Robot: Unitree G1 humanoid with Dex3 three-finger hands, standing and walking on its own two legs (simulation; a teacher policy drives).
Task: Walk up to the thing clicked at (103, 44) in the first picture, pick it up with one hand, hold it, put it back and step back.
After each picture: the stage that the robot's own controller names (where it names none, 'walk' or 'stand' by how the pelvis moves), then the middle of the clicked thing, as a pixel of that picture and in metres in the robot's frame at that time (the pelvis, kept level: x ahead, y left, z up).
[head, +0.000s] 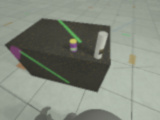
stand; (100, 46) +0.62 -0.05 +0.05
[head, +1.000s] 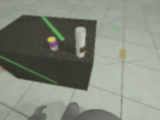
walk; (80, 43) +0.55 +0.14 +0.09
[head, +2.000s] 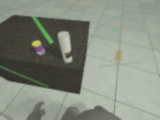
stand; (66, 49) +0.48 +0.21 +0.09
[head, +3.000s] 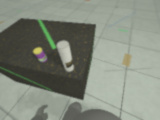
stand; (66, 58) +0.40 +0.20 +0.07
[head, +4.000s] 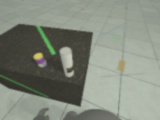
stand; (67, 63) +0.39 +0.18 +0.06
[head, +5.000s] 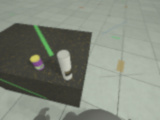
stand; (65, 66) +0.36 +0.19 +0.05
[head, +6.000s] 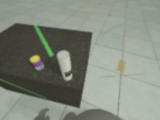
stand; (65, 67) +0.35 +0.19 +0.05
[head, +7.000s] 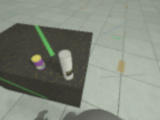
rise first; (67, 66) +0.36 +0.18 +0.05
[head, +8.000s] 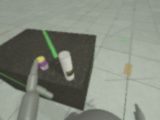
rise first; (67, 67) +0.36 +0.21 +0.06
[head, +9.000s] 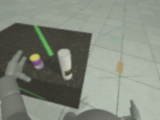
go down; (65, 66) +0.36 +0.18 +0.07
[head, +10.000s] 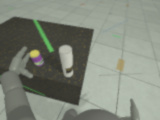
go down; (67, 63) +0.37 +0.18 +0.08
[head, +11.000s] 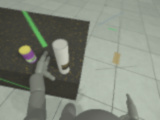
close in; (62, 59) +0.37 +0.18 +0.10
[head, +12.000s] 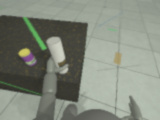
close; (59, 57) +0.38 +0.21 +0.11
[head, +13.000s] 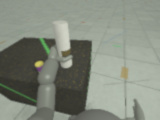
lift; (63, 46) +0.34 +0.17 +0.29
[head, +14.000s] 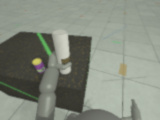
hold; (63, 54) +0.33 +0.18 +0.23
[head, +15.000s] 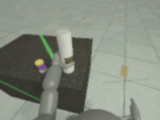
hold; (66, 53) +0.34 +0.16 +0.23
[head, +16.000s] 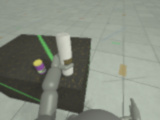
hold; (65, 55) +0.34 +0.17 +0.21
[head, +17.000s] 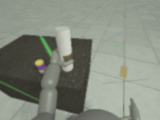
crouch; (65, 51) +0.34 +0.17 +0.25
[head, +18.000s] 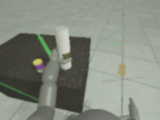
crouch; (64, 50) +0.37 +0.18 +0.23
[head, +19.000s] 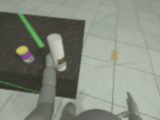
lower; (58, 54) +0.41 +0.21 +0.10
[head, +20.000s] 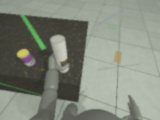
lower; (61, 56) +0.39 +0.20 +0.11
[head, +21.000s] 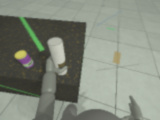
lower; (59, 59) +0.37 +0.20 +0.12
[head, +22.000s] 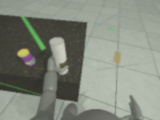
lower; (60, 58) +0.38 +0.20 +0.11
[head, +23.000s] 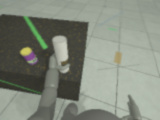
loosen; (62, 56) +0.39 +0.19 +0.11
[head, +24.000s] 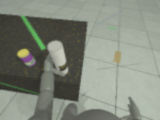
withdraw; (59, 60) +0.36 +0.20 +0.11
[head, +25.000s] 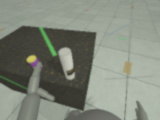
sink last; (67, 65) +0.35 +0.19 +0.09
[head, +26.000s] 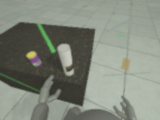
stand; (66, 61) +0.37 +0.20 +0.09
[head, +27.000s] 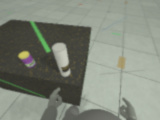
stand; (62, 62) +0.36 +0.20 +0.11
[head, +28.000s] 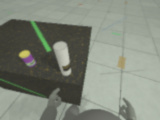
stand; (63, 61) +0.37 +0.19 +0.11
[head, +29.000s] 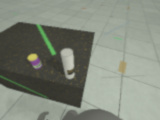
stand; (68, 65) +0.36 +0.18 +0.06
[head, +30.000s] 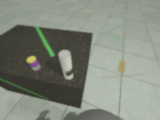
stand; (66, 66) +0.36 +0.18 +0.06
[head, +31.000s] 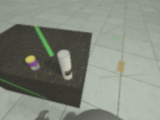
stand; (66, 66) +0.36 +0.19 +0.05
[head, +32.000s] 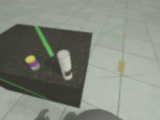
walk; (65, 66) +0.36 +0.19 +0.05
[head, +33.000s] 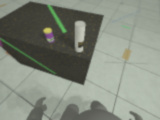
walk; (79, 38) +0.58 +0.14 +0.07
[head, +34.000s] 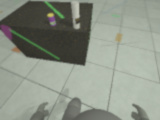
walk; (75, 16) +0.92 +0.24 +0.09
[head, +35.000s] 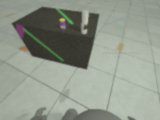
stand; (84, 22) +1.00 +0.16 +0.07
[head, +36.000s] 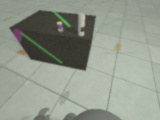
stand; (81, 25) +0.99 +0.16 +0.05
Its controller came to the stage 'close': yes
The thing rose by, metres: 0.21
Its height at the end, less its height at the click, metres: +0.00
